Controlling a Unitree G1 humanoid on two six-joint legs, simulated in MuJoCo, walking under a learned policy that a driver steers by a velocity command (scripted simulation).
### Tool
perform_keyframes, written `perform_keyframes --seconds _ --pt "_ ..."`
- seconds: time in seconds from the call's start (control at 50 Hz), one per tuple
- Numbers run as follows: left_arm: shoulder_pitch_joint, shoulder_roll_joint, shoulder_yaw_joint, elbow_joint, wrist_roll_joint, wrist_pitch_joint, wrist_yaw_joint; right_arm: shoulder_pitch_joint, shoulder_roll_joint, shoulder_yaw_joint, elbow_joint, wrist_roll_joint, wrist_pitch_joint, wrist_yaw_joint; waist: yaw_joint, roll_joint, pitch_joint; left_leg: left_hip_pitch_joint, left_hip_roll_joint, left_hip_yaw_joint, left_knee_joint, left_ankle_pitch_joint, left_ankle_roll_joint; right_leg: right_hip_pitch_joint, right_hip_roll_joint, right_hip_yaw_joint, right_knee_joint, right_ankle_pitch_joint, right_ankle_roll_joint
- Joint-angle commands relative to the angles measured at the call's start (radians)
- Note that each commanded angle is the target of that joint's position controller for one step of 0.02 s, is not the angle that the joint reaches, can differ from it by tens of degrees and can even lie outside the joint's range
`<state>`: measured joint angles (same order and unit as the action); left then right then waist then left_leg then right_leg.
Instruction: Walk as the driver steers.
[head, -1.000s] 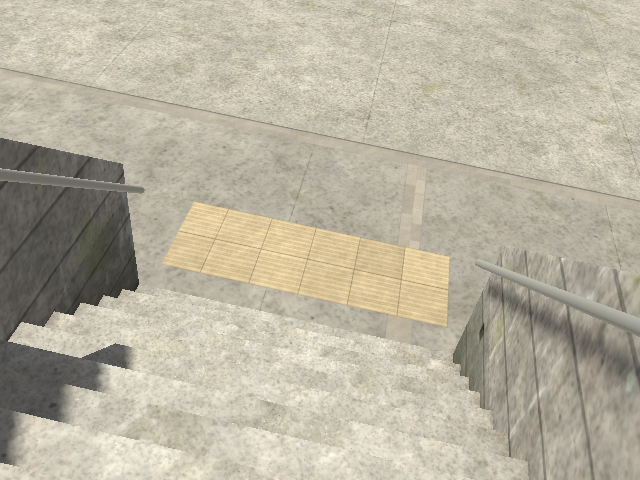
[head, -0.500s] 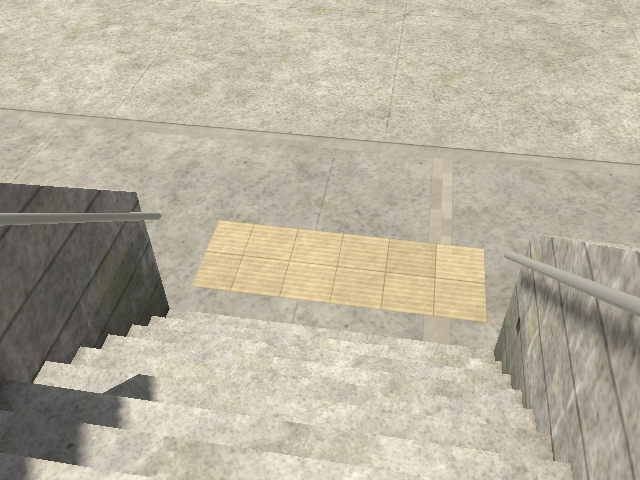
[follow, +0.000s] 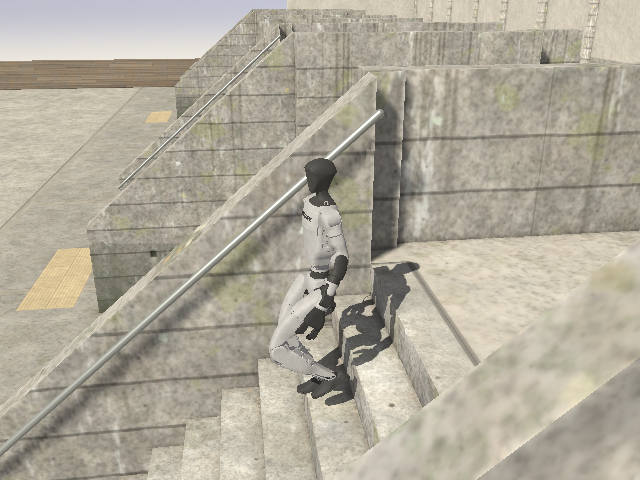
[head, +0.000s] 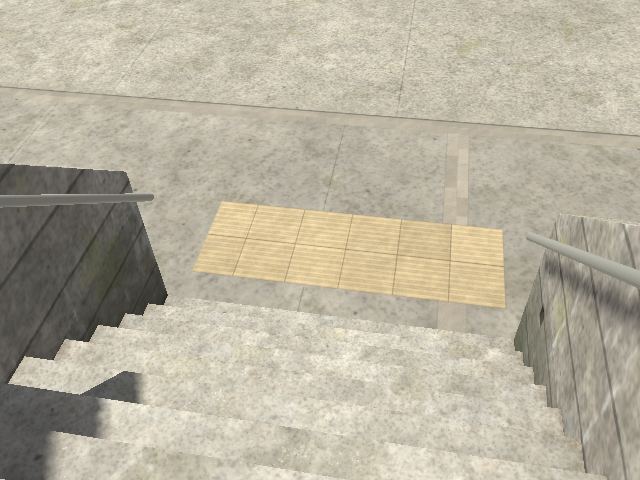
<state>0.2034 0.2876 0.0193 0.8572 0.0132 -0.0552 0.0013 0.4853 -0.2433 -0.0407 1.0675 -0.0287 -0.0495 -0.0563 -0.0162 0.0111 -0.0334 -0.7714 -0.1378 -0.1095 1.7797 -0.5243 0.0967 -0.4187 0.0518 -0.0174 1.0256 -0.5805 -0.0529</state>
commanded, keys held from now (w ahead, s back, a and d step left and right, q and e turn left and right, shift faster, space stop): w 1.00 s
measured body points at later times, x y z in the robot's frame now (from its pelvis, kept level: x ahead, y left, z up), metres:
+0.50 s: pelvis +0.25 -0.02 -0.26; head +0.22 -0.01 +0.19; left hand +0.40 +0.22 -0.38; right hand +0.13 -0.22 -0.41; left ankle +0.16 +0.08 -0.88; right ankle +0.42 -0.18 -0.91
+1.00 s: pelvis +0.47 -0.09 -0.42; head +0.44 -0.11 +0.02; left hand +0.33 +0.12 -0.56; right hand +0.61 -0.30 -0.56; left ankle +0.68 +0.05 -1.08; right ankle +0.37 -0.15 -1.09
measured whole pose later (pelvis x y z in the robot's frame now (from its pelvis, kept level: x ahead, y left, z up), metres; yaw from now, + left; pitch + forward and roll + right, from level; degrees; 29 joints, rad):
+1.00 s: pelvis +0.47 -0.09 -0.42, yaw -1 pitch -3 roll +0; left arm 0.64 0.13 -0.03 1.09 0.00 -0.04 0.03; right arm 0.11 -0.17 -0.02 0.96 -0.04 0.01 0.02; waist 0.06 0.05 -0.02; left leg -0.73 0.02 -0.05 0.89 0.47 0.04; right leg -0.24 0.07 -0.07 1.03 -0.74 -0.10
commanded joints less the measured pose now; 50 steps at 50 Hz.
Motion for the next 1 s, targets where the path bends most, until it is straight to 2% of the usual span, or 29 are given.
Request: perform_keyframes --seconds 0.02,0.06,0.1,0.14,0.18,0.22,0.24,0.28,0.3,0.32,0.36,0.44,0.5,0.56,0.58,0.6,0.62,0.64,0.66,0.68,0.7,0.72,0.74,0.76,0.8,0.84,0.86,0.9,1.0 --pt "0.302 0.096 0.009 0.122 0.019 0.000 0.021 -0.068 -0.021 0.004 -0.108 -0.075 -0.015 0.008 -0.015 -0.207 0.118 -0.344 0.001 -0.072 -0.394 0.232 -0.016 0.157 -0.293 0.417 -0.278 0.795 -0.043" --pt "0.205 0.054 0.012 0.127 0.036 -0.052 0.033 -0.041 -0.105 -0.021 -0.069 -0.057 -0.007 -0.002 -0.080 -0.165 0.097 -0.170 0.022 -0.082 -0.507 0.567 -0.017 -0.066 -0.248 0.469 -0.106 0.663 -0.068" --pt "0.092 0.040 0.003 0.115 -0.002 -0.078 0.035 -0.100 -0.031 0.007 -0.093 0.001 -0.026 0.023 -0.166 0.051 0.091 0.371 -0.012 0.087 -0.765 1.071 -0.063 -0.505 -0.148 0.249 -0.025 0.265 -0.048" --pt "-0.038 0.112 0.025 0.102 -0.030 -0.068 0.037 0.021 -0.007 0.021 -0.040 0.027 0.005 0.060 -0.233 -0.104 0.055 0.688 0.069 0.098 -0.793 1.097 -0.051 -0.568 -0.163 0.239 0.053 0.159 -0.092" --pt "-0.070 0.085 0.023 0.103 -0.029 -0.039 0.034 0.189 -0.118 -0.019 0.009 -0.010 0.042 0.052 -0.258 -0.142 0.112 0.696 0.144 0.065 -0.716 0.887 0.019 -0.519 -0.210 0.345 0.293 0.354 -0.100" --pt "0.079 0.046 0.024 0.120 0.023 0.019 0.055 0.184 -0.123 -0.023 -0.008 0.048 0.035 0.078 -0.241 0.109 0.216 0.712 0.244 -0.015 -1.495 0.627 0.135 -0.338 0.010 0.091 0.800 0.265 -0.084" --pt "0.240 -0.008 0.020 0.097 0.034 0.019 0.041 0.209 -0.118 0.005 0.030 0.037 0.017 0.095 -0.085 0.340 0.182 0.831 0.280 -0.164 -1.011 1.179 0.113 -0.595 0.098 0.066 0.994 -0.251 -0.072" --pt "0.289 -0.019 0.018 0.141 0.062 0.010 0.054 0.207 -0.068 0.026 0.039 0.012 -0.027 0.096 -0.031 0.067 0.128 0.807 0.383 -0.313 -1.016 0.925 0.137 -0.722 0.047 0.264 0.749 0.016 -0.096" --pt "0.275 -0.004 0.022 0.137 0.073 0.007 0.042 0.160 -0.086 0.025 0.027 0.019 -0.025 0.085 0.006 0.044 0.099 0.744 0.383 -0.390 -1.038 0.816 0.178 -0.714 0.026 0.243 0.691 0.014 -0.081" --pt "0.174 -0.022 0.017 0.079 0.063 0.014 0.037 0.089 -0.089 0.031 0.005 0.013 -0.026 0.061 0.039 0.093 0.119 0.572 0.479 -0.529 -1.072 0.869 0.242 -0.669 -0.014 0.266 0.427 0.220 0.004" --pt "0.146 -0.036 0.016 0.105 0.055 0.052 0.037 0.063 -0.114 0.032 0.012 -0.014 -0.022 0.048 0.051 0.087 0.111 0.337 0.430 -0.491 -1.044 0.878 0.217 -0.457 -0.013 0.170 0.469 0.373 0.051" --pt "-0.072 -0.032 0.009 0.001 0.035 0.049 0.003 -0.024 -0.006 0.052 -0.015 0.038 -0.033 0.026 0.054 0.009 0.165 0.137 0.233 -0.321 -0.948 0.057 0.130 -0.345 -0.065 0.092 -0.001 0.937 0.037" --pt "-0.143 -0.063 -0.007 -0.008 -0.004 0.035 -0.025 -0.043 -0.069 0.027 -0.067 0.027 -0.012 0.019 -0.024 0.047 0.179 0.008 0.199 -0.170 -0.963 0.011 0.103 0.051 -0.042 -0.026 -0.300 0.997 0.060" --pt "0.130 0.033 0.026 0.059 0.023 0.045 -0.008 -0.132 -0.111 0.010 -0.075 0.013 -0.005 0.008 0.084 0.209 0.110 0.141 0.242 -0.164 -0.682 0.312 0.099 0.141 -0.079 0.001 -0.220 0.940 0.001" --pt "0.283 0.073 0.045 0.115 0.020 0.045 0.001 -0.141 -0.085 0.011 -0.063 -0.002 0.004 0.010 0.140 0.152 0.066 0.158 0.226 -0.124 -0.481 0.416 0.087 0.261 -0.103 0.003 -0.288 0.914 -0.021" --pt "0.266 0.088 0.050 0.103 -0.012 0.034 -0.009 -0.013 -0.068 -0.002 -0.047 -0.019 0.030 -0.007 0.086 0.022 0.149 0.303 0.151 -0.052 -0.308 0.526 0.099 0.198 -0.138 0.053 -0.768 0.614 -0.044" --pt "0.396 0.075 0.068 0.145 -0.023 0.038 -0.012 -0.003 -0.066 -0.015 -0.014 -0.029 0.040 -0.023 0.156 -0.062 0.095 0.258 0.083 0.010 0.067 0.410 0.102 0.387 -0.160 0.000 -0.847 0.788 -0.066" --pt "0.456 0.041 0.046 0.164 -0.040 0.046 -0.023 -0.029 0.020 -0.016 -0.031 -0.023 0.037 -0.006 0.157 -0.156 0.060 -0.077 -0.072 0.034 0.458 -0.271 0.083 0.570 -0.232 0.088 -0.561 0.999 -0.056" --pt "0.449 0.041 0.006 0.173 -0.021 0.035 -0.042 0.084 0.090 0.004 -0.099 0.022 0.020 -0.002 -0.002 -0.249 0.035 -0.371 -0.027 0.028 0.506 -0.333 0.073 0.703 -0.331 0.164 -0.204 1.579 -0.020" --pt "0.495 0.060 0.016 0.189 -0.031 0.035 -0.047 0.089 0.058 0.009 -0.100 0.033 0.022 -0.002 0.021 -0.244 -0.073 -0.447 0.009 0.027 0.427 -0.278 0.073 0.749 -0.376 0.267 -0.272 1.353 -0.052" --pt "0.513 0.105 0.033 0.182 -0.009 0.023 -0.037 -0.005 0.021 0.010 -0.110 0.020 0.026 -0.003 0.068 -0.212 -0.031 -0.496 0.049 -0.021 0.334 -0.137 0.064 0.605 -0.413 0.373 -0.411 0.824 -0.153" --pt "0.434 0.060 0.024 0.170 0.003 0.026 -0.026 -0.133 0.002 0.006 -0.119 -0.013 0.046 0.004 0.059 -0.129 0.033 -0.486 0.074 -0.007 0.304 -0.035 0.043 0.412 -0.362 0.446 -0.540 0.319 -0.157" --pt "0.458 0.087 0.021 0.188 0.004 0.018 -0.019 -0.184 0.004 0.004 -0.147 -0.026 0.054 0.018 0.051 -0.245 0.101 -0.531 0.093 -0.006 0.276 -0.042 0.021 0.334 -0.425 0.559 -0.573 0.301 -0.198" --pt "0.434 -0.008 -0.011 0.200 0.019 0.002 -0.017 -0.239 0.012 0.004 -0.160 -0.026 0.053 0.023 0.020 -0.090 0.202 -0.560 0.115 -0.129 0.029 0.222 -0.004 0.224 -0.356 0.471 -0.499 0.278 -0.124" --pt "0.320 -0.086 -0.047 0.175 0.014 -0.017 0.004 -0.300 0.061 0.022 -0.179 -0.023 0.067 0.044 -0.057 -0.012 0.224 -0.294 0.097 -0.029 -0.311 0.452 -0.072 -0.140 -0.279 0.349 -0.542 0.282 -0.095" --pt "0.297 0.034 -0.022 0.174 -0.002 -0.031 0.012 -0.216 0.069 0.025 -0.105 -0.035 0.076 0.054 -0.088 -0.120 0.136 0.016 0.114 0.051 -0.375 0.726 -0.083 -0.244 -0.263 0.310 -0.529 0.512 -0.103" --pt "0.307 0.016 -0.022 0.188 -0.025 -0.039 0.020 -0.222 0.027 0.011 -0.110 -0.018 0.071 0.061 -0.086 -0.108 0.134 -0.061 0.117 0.004 -0.510 0.870 -0.074 -0.130 -0.213 0.267 -0.443 0.422 -0.087" --pt "0.324 -0.015 -0.031 0.188 -0.047 -0.035 0.033 -0.327 -0.017 0.000 -0.128 -0.012 0.047 0.067 -0.060 -0.053 0.136 -0.063 0.165 0.009 -0.765 1.069 -0.056 -0.037 -0.200 0.260 -0.367 0.232 -0.096" --pt "0.452 -0.053 -0.028 0.188 0.012 0.016 0.045 -0.530 0.026 0.012 -0.192 0.000 0.046 0.077 0.116 -0.108 0.241 -0.015 0.161 0.094 -1.040 0.967 -0.063 0.091 -0.165 0.275 -0.271 0.249 -0.141"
